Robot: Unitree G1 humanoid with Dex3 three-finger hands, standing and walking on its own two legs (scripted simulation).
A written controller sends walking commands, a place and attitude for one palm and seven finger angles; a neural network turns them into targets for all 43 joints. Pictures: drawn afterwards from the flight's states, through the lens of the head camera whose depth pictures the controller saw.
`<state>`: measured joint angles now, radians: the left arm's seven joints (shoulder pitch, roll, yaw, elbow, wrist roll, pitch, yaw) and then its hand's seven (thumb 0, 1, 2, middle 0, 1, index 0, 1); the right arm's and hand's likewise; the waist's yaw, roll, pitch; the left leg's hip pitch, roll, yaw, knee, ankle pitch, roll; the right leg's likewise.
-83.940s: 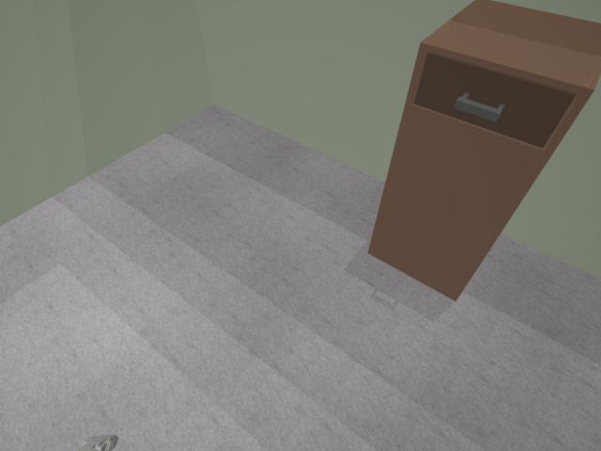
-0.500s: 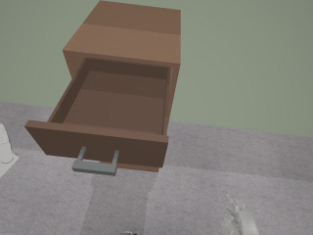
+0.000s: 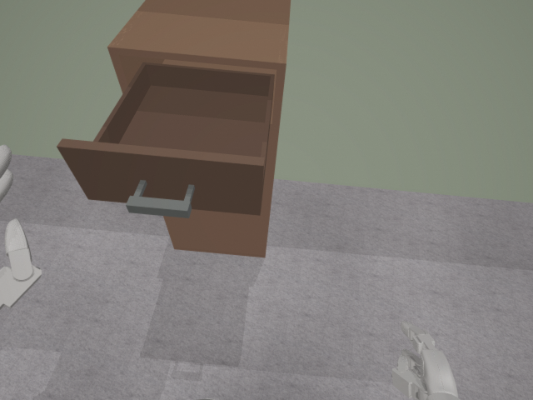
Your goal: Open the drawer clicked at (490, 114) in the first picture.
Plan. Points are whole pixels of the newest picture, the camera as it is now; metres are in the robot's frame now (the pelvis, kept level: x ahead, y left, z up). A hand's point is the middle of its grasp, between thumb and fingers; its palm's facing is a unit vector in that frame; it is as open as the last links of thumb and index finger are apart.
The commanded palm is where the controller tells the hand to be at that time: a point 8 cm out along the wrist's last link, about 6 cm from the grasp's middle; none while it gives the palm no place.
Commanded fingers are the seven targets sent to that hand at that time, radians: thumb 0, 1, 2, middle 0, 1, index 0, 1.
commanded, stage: stop stepping back and stand still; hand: left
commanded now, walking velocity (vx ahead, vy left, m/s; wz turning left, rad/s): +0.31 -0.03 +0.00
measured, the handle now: (163, 197) +0.43 +0.21 +0.02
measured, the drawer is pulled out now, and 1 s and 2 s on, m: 0.30 0.30 0.30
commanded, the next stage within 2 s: let the arm hang, fingers relaxed in 0.82 s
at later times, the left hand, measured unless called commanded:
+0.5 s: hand out of the picture +0.06 +0.21 +0.20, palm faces +0.40 -0.79 -0.46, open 7.4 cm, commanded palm +0.01 +0.26 +0.21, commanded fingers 0.00 0.90 0.90 -0.20 -0.30 -0.20 -0.30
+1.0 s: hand out of the picture +0.08 +0.21 +0.12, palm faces +0.35 -0.80 -0.49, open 7.4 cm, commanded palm none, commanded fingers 0.00 0.90 0.90 -0.20 -0.30 -0.20 -0.30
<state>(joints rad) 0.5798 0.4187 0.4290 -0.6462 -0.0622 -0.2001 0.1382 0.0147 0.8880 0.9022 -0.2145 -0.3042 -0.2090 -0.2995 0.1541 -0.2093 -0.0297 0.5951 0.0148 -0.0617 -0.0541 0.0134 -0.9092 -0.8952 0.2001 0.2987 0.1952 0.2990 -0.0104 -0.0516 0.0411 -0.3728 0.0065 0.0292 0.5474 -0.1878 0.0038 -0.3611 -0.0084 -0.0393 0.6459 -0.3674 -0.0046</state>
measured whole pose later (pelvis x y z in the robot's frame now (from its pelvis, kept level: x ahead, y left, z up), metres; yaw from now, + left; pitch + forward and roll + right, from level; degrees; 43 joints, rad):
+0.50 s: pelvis -0.12 -0.03 +0.00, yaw +1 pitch -1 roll +0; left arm 0.64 0.41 0.41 -0.66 -0.02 -0.21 0.15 0.02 0.89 0.90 -0.21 -0.30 -0.21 -0.30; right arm 0.31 -0.16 0.01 0.66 0.00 -0.12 -0.03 0.01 -0.91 -0.90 0.20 0.30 0.20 0.30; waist -0.03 -0.02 -0.05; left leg -0.32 0.04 0.01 0.56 -0.24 0.02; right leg -0.44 0.01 -0.08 0.95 -0.41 -0.01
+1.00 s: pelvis -0.13 -0.04 -0.01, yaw +4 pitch -1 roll +1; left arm 0.38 0.36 0.26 -0.23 0.03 -0.15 0.07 0.00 0.89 0.90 -0.21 -0.30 -0.20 -0.30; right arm 0.19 -0.25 -0.05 0.71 -0.01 -0.10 -0.02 0.01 -0.91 -0.90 0.20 0.30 0.19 0.30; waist 0.00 0.05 -0.02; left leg -0.38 0.02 0.02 0.63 -0.24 -0.02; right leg -0.31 -0.01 -0.07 0.68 -0.35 -0.03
